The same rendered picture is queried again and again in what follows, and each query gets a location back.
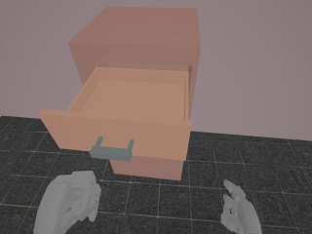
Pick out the cabinet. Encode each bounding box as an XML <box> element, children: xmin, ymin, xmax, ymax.
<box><xmin>67</xmin><ymin>6</ymin><xmax>201</xmax><ymax>181</ymax></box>

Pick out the handle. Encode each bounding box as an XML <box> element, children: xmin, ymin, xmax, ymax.
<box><xmin>89</xmin><ymin>136</ymin><xmax>134</xmax><ymax>162</ymax></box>

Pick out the robot left hand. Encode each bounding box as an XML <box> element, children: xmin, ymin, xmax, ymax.
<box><xmin>33</xmin><ymin>171</ymin><xmax>101</xmax><ymax>234</ymax></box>

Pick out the drawer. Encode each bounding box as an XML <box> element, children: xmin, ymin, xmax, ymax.
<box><xmin>38</xmin><ymin>67</ymin><xmax>192</xmax><ymax>161</ymax></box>

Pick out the robot right hand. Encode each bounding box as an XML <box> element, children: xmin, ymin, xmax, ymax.
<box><xmin>220</xmin><ymin>179</ymin><xmax>262</xmax><ymax>234</ymax></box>

